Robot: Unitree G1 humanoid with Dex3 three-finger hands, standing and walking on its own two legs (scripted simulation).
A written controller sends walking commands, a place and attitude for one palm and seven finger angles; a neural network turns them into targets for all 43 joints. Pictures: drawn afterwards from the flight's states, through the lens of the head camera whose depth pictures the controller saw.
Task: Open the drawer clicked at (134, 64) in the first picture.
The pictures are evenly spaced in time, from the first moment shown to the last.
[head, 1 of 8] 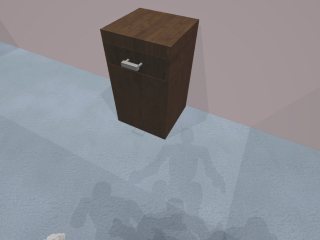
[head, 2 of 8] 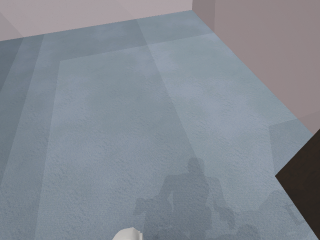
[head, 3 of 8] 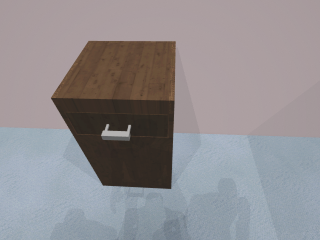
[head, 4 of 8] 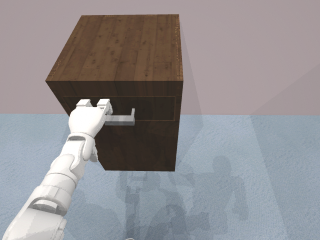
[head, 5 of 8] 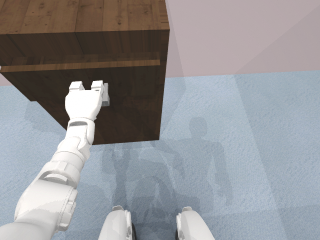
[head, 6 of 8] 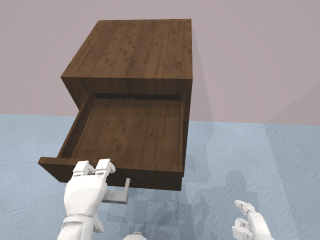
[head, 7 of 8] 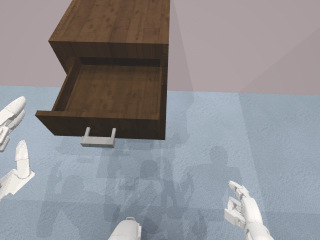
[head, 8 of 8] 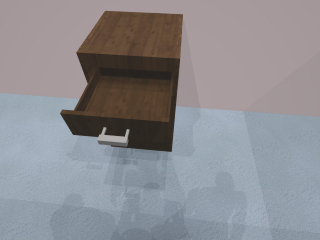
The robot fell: no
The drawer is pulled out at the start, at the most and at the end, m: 0.00 0.30 0.29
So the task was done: yes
